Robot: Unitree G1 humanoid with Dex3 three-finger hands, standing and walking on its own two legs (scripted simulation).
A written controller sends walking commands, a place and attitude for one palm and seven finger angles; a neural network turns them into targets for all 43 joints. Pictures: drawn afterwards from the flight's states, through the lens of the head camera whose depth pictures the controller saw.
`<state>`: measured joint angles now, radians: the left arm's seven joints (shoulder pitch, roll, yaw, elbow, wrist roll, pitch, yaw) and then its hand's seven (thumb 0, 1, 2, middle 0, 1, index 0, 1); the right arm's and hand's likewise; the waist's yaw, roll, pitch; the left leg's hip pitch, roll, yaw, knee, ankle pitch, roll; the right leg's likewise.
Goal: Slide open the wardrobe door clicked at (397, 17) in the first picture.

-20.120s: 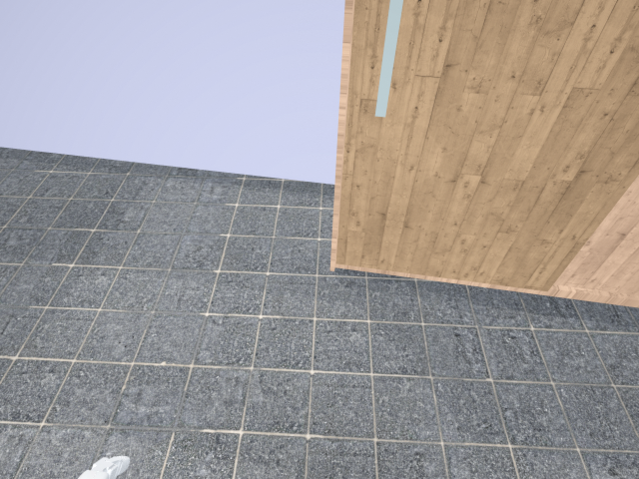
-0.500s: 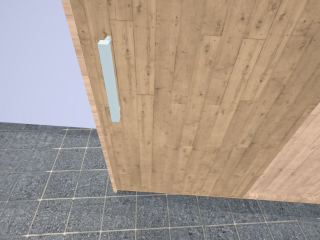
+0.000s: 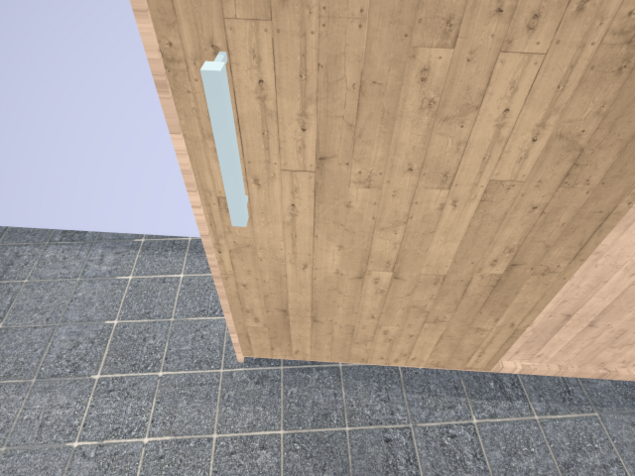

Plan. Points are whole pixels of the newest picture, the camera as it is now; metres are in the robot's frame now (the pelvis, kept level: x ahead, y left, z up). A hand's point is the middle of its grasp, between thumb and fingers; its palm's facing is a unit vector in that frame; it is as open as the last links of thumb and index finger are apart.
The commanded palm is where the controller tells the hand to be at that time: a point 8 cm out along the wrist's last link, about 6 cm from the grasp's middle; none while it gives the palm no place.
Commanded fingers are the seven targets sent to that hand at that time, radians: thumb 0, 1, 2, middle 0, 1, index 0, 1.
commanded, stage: look again from close up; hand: left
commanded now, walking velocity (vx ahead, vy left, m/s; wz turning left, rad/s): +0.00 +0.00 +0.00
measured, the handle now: (232, 149) +0.56 +0.18 +0.11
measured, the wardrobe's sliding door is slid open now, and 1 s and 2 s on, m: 0.00 0.00 0.00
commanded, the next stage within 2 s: shuffle to correct the standing spot in 0.80 s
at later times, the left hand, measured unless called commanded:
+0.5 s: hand out of the picture +0.08 +0.20 -0.16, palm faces -0.04 -0.96 -0.29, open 7.4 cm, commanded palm none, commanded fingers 0.00 0.90 0.90 -0.20 -0.30 -0.20 -0.30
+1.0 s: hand out of the picture +0.07 +0.21 -0.16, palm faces -0.03 -0.96 -0.29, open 7.4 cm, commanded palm none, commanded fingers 0.00 0.90 0.90 -0.20 -0.30 -0.20 -0.30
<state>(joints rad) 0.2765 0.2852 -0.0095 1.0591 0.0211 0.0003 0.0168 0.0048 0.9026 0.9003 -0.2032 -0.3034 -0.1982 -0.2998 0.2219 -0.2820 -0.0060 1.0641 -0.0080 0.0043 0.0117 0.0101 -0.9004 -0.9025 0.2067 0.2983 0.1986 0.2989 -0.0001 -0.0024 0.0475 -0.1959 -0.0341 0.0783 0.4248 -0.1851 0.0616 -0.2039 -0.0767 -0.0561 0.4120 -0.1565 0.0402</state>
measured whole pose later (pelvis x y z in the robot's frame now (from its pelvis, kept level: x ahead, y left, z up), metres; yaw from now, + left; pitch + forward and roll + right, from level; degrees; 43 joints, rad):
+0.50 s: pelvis +0.02 -0.01 +0.00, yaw +0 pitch -3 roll +0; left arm 0.18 0.28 -0.02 1.06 0.02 -0.02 0.02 0.00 0.90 0.90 -0.20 -0.30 -0.20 -0.30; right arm 0.15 -0.28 0.00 1.10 0.00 -0.01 0.01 0.01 -0.90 -0.90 0.21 0.30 0.20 0.30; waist -0.01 0.00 0.05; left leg -0.15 -0.01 0.07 0.39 -0.19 0.04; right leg -0.16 -0.05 -0.06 0.37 -0.16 0.03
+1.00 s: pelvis +0.03 -0.02 +0.01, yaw +0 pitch -3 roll +0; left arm 0.19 0.28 -0.02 1.10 0.01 -0.01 0.02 0.00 0.90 0.90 -0.20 -0.30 -0.20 -0.30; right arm 0.16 -0.29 0.01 1.13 -0.01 0.00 0.01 0.01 -0.90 -0.90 0.21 0.30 0.20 0.30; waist -0.01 0.00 0.05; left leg -0.12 -0.01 0.07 0.35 -0.18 0.03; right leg -0.13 -0.05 -0.07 0.34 -0.16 0.02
